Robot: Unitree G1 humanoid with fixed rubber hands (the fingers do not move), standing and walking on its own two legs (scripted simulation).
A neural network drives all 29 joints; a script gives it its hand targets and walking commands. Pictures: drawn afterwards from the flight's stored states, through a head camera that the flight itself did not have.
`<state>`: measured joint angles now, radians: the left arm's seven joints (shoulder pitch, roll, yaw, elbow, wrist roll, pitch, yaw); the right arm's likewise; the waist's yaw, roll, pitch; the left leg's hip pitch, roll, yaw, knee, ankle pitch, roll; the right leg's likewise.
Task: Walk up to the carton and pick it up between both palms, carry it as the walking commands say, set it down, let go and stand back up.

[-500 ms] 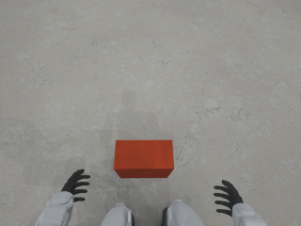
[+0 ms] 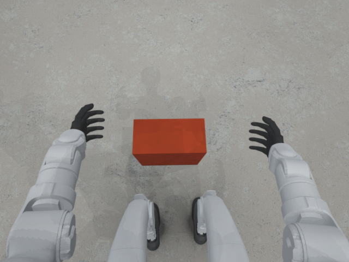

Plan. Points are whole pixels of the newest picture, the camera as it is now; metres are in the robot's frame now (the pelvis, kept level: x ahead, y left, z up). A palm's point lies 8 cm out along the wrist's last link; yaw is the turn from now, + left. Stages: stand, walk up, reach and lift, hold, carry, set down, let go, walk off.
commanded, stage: reach and lift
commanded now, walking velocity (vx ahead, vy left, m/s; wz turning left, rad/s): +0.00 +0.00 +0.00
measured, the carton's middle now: (169, 144) +0.47 +0.01 -0.53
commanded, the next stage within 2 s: none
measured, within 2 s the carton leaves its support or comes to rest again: neither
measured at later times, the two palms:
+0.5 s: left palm (87, 97) +0.51 +0.23 -0.12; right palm (258, 103) +0.49 -0.24 -0.12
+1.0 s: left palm (101, 113) +0.51 +0.23 -0.23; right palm (245, 118) +0.48 -0.24 -0.23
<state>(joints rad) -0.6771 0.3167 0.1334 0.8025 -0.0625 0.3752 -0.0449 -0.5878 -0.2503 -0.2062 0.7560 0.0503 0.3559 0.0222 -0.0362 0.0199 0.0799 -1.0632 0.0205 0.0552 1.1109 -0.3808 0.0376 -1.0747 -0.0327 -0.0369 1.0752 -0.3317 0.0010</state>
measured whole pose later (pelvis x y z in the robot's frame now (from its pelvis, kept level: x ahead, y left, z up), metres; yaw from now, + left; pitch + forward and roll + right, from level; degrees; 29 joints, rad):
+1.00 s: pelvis -0.01 -0.01 -0.13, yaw +0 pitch +47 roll -2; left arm -1.11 0.42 0.26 0.91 -0.07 0.17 -0.09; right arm -1.03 -0.30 -0.35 0.83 0.07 0.17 0.01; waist -0.03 0.01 -0.08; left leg -1.91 0.03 0.03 1.55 -0.46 0.03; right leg -1.92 -0.04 -0.06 1.51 -0.42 -0.02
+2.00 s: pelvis -0.03 -0.01 -0.31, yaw +0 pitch +35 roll -1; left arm -1.32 0.48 0.06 1.07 -0.27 0.06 0.05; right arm -1.28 -0.43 -0.12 1.06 0.30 0.05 -0.09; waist -0.02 -0.02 0.33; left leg -2.25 0.05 0.03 2.21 -0.58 0.05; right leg -2.27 -0.05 -0.04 2.17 -0.51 -0.03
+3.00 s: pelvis -0.04 +0.00 -0.29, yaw +1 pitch +37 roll -2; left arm -1.42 0.43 -0.13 1.18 -0.38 0.00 0.11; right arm -1.36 -0.35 -0.07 1.15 0.30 -0.02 -0.09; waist -0.02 -0.01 0.32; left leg -2.24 0.01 0.04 2.13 -0.54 0.06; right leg -2.24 -0.07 -0.02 2.10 -0.51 -0.01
